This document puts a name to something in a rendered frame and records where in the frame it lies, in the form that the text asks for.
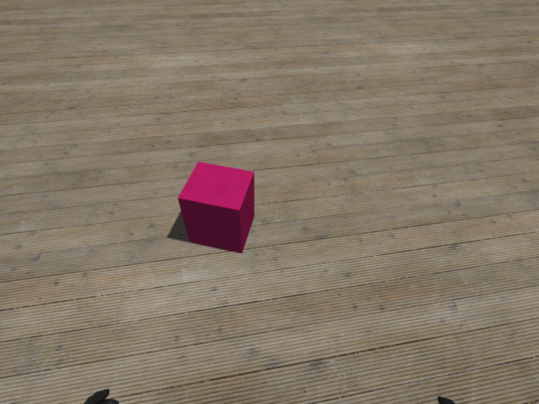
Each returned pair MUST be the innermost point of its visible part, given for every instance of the carton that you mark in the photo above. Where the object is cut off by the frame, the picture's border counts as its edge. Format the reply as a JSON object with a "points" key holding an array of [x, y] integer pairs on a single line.
{"points": [[217, 204]]}

